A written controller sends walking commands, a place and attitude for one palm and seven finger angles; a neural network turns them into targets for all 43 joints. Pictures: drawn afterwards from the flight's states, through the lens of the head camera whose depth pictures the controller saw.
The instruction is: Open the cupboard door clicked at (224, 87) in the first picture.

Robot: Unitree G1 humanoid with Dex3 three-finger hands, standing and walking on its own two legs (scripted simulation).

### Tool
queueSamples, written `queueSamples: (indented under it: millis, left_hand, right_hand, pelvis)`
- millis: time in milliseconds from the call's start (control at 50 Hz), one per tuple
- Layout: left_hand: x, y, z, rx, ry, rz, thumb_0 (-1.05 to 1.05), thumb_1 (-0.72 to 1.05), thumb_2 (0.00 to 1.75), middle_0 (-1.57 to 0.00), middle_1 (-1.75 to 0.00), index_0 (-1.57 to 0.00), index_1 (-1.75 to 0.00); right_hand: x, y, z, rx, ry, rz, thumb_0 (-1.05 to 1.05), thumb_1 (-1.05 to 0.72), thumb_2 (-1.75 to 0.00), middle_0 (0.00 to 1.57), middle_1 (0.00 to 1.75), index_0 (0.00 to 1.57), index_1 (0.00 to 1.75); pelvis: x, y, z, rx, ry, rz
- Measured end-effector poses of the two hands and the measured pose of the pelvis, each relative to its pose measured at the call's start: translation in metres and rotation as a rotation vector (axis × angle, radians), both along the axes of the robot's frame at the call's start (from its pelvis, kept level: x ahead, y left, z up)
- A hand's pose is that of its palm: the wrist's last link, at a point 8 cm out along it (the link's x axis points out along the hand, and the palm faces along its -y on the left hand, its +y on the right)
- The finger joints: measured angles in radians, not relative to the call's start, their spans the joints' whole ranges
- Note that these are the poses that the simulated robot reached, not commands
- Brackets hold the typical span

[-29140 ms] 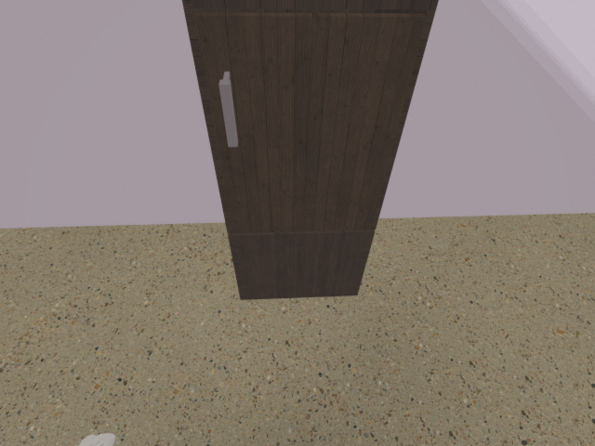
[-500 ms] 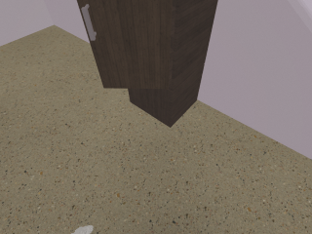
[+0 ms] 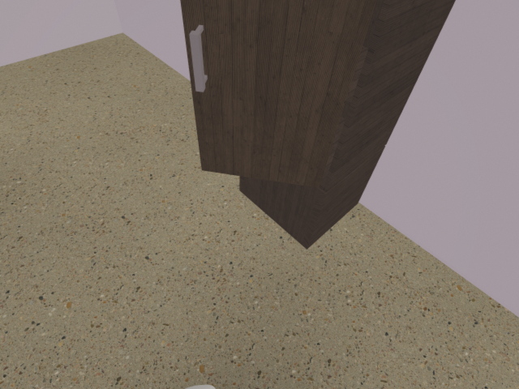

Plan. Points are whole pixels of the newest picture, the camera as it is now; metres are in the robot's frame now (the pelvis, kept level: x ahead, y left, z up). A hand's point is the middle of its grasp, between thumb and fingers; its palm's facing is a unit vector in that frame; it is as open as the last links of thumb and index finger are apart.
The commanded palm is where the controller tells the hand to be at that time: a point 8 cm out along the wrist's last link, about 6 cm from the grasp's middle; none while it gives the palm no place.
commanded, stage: take the last steps up to it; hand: left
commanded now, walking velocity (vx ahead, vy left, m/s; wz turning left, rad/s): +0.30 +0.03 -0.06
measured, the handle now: (200, 59) +0.79 +0.22 +0.09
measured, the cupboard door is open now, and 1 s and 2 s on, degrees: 38 38 38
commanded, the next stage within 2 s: come to a stop and stand still in 0.38 s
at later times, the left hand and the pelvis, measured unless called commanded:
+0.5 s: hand (186, 315) +0.26 +0.16 -0.15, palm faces +0.02 -0.98 -0.21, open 7.3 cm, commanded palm none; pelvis +0.17 -0.01 +0.01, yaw -1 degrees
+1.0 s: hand (173, 312) +0.27 +0.19 -0.16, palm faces +0.01 -0.96 -0.28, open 7.4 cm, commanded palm none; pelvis +0.21 -0.02 +0.00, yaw -3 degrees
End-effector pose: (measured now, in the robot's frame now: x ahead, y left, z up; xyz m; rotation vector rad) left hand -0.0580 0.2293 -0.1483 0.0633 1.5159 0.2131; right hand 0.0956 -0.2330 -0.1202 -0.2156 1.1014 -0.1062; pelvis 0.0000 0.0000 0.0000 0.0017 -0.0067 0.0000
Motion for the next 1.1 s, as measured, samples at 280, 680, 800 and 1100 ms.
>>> queueSamples:
  millis: [280,680,800,1100]
  left_hand:
    - [0.230,0.009,0.033,0.046,-0.290,-0.157,0.01,0.93,0.89,-0.19,-0.29,-0.20,-0.30]
    - [0.302,0.003,0.011,0.034,-0.164,-0.095,-0.01,0.94,0.89,-0.20,-0.29,-0.20,-0.30]
    - [0.305,0.012,0.006,0.030,-0.097,-0.088,0.00,0.92,0.89,-0.20,-0.29,-0.20,-0.30]
    - [0.319,-0.011,0.030,0.105,-0.213,-0.151,0.00,0.91,0.89,-0.19,-0.29,-0.20,-0.30]
  right_hand:
    - [-0.033,0.015,-0.011,0.061,0.303,-0.154,0.00,-0.93,-0.89,0.20,0.30,0.20,0.30]
    - [0.142,0.006,-0.013,0.017,0.230,-0.130,0.02,-0.94,-0.89,0.20,0.30,0.20,0.30]
    - [0.189,0.012,-0.008,-0.008,0.161,-0.104,0.01,-0.93,-0.89,0.20,0.30,0.20,0.30]
    - [0.174,-0.032,-0.019,0.047,0.170,-0.136,0.01,-0.91,-0.89,0.20,0.30,0.20,0.30]
  pelvis:
    - [0.097,0.006,0.015,0.031,0.008,-0.035]
    - [0.222,0.006,0.008,-0.020,-0.002,-0.033]
    - [0.232,0.012,0.007,0.005,0.014,-0.047]
    - [0.215,-0.023,0.009,0.019,0.007,-0.046]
